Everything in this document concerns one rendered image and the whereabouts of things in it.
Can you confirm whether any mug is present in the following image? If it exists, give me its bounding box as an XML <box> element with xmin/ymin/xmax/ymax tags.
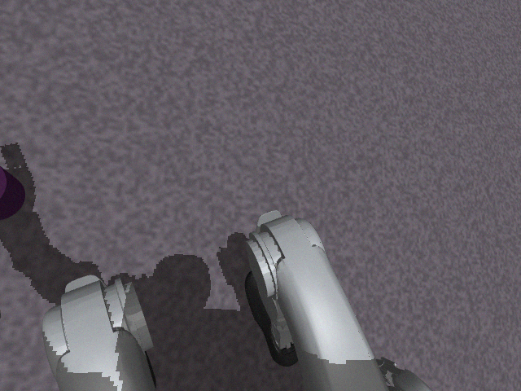
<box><xmin>0</xmin><ymin>166</ymin><xmax>25</xmax><ymax>220</ymax></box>

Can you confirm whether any right robot hand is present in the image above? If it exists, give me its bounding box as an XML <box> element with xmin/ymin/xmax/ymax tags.
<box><xmin>376</xmin><ymin>357</ymin><xmax>433</xmax><ymax>391</ymax></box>

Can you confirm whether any right robot foot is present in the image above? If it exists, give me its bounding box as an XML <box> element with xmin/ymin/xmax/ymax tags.
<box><xmin>245</xmin><ymin>271</ymin><xmax>298</xmax><ymax>367</ymax></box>

